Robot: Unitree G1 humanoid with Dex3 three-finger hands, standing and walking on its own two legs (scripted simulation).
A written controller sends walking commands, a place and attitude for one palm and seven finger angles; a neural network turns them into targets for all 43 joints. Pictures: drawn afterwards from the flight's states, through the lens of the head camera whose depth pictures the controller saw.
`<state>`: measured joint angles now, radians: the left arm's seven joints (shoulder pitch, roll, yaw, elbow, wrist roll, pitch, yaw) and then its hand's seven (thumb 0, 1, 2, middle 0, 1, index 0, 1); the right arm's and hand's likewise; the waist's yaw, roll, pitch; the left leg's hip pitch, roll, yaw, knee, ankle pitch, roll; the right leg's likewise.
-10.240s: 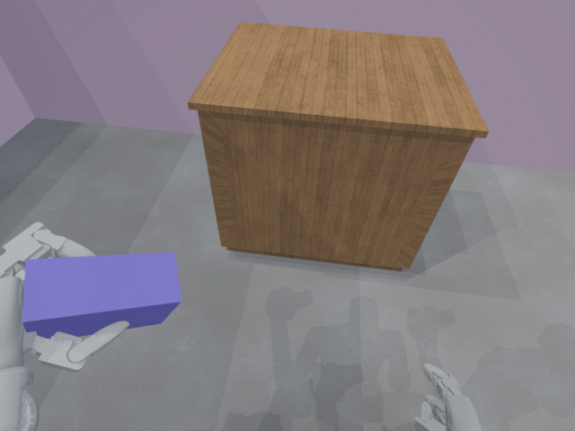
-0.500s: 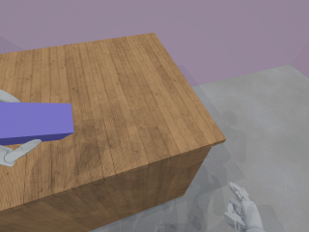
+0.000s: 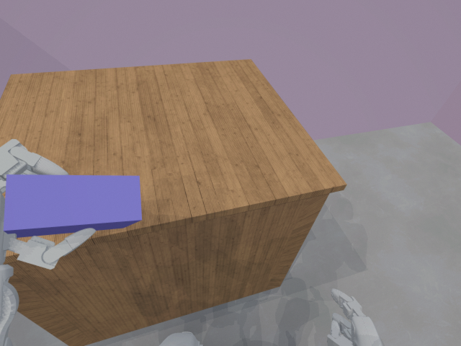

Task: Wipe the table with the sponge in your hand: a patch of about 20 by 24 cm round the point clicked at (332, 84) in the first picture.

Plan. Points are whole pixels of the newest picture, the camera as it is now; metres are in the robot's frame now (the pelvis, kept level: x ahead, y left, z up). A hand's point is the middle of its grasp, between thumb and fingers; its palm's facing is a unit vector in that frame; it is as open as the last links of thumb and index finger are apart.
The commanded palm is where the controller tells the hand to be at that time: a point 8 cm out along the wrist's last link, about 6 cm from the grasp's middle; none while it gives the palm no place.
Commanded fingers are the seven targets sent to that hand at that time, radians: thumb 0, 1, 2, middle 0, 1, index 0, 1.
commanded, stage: come to a stop and stand still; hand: left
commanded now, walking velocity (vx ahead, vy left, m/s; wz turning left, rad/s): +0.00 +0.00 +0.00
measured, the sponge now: (96, 205) +0.24 +0.21 +0.17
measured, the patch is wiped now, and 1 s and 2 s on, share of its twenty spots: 0.00 0.00 0.00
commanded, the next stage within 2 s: look again from close up in 1.22 s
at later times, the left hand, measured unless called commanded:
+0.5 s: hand out of the picture +0.14 +0.29 +0.19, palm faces +0.33 -0.83 -0.45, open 9.9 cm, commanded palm +0.08 +0.32 +0.19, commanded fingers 0.00 0.10 1.30 -1.20 -1.60 -1.20 -1.60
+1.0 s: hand out of the picture +0.08 +0.31 +0.18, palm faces +0.36 -0.77 -0.52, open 9.9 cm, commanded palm +0.04 +0.33 +0.19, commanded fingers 0.00 0.10 1.30 -1.20 -1.60 -1.20 -1.60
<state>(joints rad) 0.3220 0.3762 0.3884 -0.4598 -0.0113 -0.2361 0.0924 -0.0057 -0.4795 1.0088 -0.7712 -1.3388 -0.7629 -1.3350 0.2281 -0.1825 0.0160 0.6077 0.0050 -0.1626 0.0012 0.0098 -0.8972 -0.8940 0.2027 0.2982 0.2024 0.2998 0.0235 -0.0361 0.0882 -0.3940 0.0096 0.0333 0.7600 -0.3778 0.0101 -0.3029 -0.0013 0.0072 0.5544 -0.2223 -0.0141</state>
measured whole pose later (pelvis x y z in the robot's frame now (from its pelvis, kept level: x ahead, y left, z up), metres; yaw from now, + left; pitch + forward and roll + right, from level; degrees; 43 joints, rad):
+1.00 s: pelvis -0.14 +0.06 +0.00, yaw -4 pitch -2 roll -2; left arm 0.46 0.44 0.45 -0.41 -0.03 -0.22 0.09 0.00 -0.48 1.01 -0.77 -1.33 -0.77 -1.33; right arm 0.26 -0.19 0.00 0.63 0.02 -0.11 -0.01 0.01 -0.90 -0.89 0.20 0.30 0.20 0.30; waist 0.02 0.06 0.05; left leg -0.44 -0.02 -0.04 0.85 -0.39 0.03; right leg -0.26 0.05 -0.11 0.55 -0.24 -0.06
